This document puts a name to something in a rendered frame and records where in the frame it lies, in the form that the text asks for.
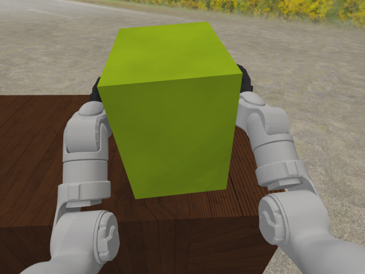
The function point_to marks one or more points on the left robot upper arm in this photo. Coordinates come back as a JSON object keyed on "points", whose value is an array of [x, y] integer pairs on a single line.
{"points": [[82, 243]]}

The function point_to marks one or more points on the robot left forearm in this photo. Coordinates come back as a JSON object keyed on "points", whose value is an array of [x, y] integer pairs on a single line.
{"points": [[85, 156]]}

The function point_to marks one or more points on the robot left hand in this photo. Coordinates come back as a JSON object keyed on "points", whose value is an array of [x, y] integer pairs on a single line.
{"points": [[94, 96]]}

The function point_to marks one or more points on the robot right forearm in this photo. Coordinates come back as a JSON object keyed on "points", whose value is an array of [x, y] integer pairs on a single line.
{"points": [[278, 164]]}

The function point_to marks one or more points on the carton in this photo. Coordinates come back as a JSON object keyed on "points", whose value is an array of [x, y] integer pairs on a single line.
{"points": [[171, 94]]}

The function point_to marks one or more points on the pedestal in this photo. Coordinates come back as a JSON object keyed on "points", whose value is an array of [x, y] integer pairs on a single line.
{"points": [[211, 232]]}

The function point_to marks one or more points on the right robot upper arm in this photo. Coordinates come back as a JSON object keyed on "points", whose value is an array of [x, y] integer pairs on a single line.
{"points": [[298, 223]]}

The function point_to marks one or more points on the robot right hand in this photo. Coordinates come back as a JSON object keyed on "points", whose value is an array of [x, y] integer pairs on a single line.
{"points": [[246, 81]]}

